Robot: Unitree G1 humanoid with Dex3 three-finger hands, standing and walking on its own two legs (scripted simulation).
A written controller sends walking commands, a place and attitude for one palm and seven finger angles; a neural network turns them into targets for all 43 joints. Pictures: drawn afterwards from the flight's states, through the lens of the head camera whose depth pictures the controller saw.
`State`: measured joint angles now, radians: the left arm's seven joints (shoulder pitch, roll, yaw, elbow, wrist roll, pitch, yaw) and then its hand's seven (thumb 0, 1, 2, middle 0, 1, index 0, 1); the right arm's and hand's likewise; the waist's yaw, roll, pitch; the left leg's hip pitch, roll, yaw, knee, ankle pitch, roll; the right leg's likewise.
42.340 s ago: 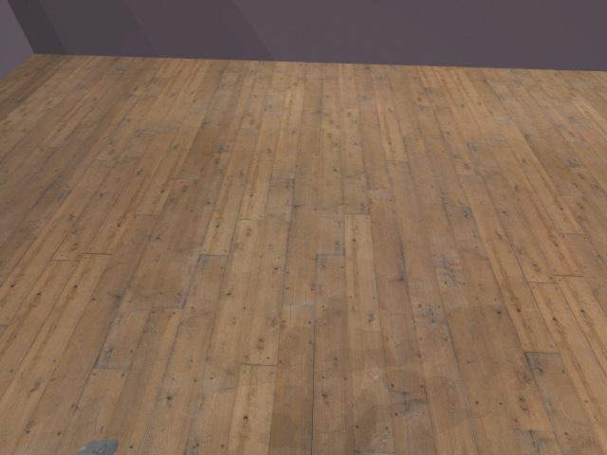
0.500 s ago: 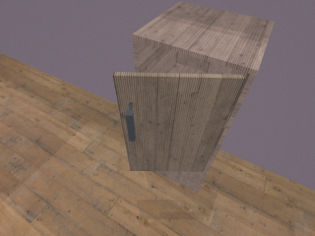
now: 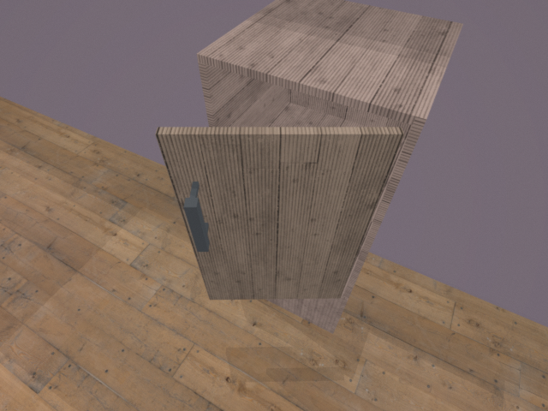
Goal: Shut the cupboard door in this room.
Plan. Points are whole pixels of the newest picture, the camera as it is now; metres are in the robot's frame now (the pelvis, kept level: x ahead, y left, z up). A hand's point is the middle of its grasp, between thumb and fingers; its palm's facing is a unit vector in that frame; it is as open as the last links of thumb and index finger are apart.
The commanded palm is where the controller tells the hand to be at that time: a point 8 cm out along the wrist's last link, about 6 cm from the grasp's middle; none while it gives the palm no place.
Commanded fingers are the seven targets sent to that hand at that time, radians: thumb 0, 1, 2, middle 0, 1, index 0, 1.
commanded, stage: shuffle to correct the standing spot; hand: left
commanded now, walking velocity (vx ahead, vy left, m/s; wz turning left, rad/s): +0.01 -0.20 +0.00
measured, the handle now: (199, 217) +0.44 +0.16 -0.01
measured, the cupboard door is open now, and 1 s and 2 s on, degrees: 29 29 29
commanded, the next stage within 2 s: come to a stop and stand still in 0.04 s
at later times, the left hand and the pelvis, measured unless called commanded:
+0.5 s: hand out of the picture -0.01 +0.13 -0.17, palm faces +0.10 -0.98 -0.15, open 7.4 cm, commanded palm none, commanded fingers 0.00 0.90 0.90 -0.20 -0.30 -0.20 -0.30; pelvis +0.01 -0.02 +0.01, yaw +3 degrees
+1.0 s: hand out of the picture +0.00 +0.19 -0.16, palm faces +0.04 -0.97 -0.23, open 7.4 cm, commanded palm none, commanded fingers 0.00 0.90 0.90 -0.20 -0.30 -0.20 -0.30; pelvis -0.01 +0.01 +0.01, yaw +3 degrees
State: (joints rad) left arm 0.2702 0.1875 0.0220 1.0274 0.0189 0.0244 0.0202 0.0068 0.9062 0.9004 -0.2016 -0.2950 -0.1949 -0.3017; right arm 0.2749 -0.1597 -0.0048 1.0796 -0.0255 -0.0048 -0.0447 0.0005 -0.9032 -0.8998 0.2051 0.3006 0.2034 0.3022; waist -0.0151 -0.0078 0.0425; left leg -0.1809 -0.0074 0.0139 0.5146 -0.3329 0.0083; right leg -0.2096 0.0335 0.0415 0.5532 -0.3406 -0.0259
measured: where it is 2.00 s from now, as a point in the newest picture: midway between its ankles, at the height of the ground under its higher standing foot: outside the picture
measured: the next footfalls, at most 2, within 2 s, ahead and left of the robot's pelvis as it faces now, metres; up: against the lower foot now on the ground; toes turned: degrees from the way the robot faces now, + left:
none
